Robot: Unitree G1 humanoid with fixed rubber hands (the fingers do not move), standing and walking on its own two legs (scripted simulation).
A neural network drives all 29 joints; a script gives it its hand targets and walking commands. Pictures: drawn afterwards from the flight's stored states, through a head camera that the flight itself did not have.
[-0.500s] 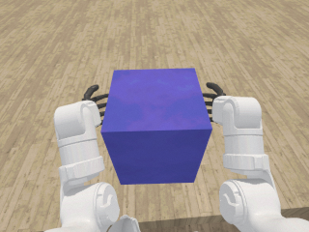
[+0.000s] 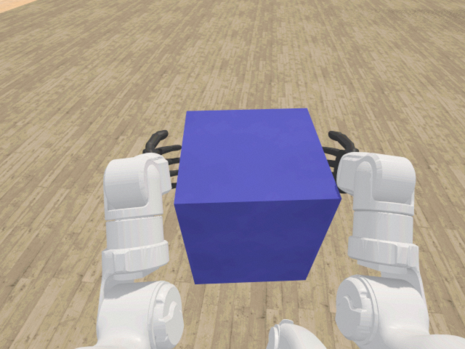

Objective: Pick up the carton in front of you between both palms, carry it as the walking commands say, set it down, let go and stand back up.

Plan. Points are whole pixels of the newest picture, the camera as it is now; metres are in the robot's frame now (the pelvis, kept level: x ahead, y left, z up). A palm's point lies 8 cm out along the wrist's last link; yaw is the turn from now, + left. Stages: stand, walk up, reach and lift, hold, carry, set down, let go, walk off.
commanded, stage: carry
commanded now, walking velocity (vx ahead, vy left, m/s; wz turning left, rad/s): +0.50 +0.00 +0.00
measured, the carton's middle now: (248, 199) +0.37 +0.01 +0.09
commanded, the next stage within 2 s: none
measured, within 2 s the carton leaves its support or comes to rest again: neither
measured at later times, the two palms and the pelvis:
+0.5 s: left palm (182, 13) +0.66 +0.15 +0.32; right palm (327, 26) +0.66 -0.15 +0.31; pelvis +0.31 +0.01 +0.11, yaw -1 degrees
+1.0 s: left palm (207, 28) +0.91 +0.12 +0.23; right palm (310, 35) +0.90 -0.18 +0.22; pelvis +0.60 -0.02 +0.12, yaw -1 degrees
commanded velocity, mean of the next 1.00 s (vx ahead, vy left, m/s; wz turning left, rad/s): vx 0.50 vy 0.00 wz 0.00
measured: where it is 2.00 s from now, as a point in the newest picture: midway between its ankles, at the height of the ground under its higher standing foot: (239, 178)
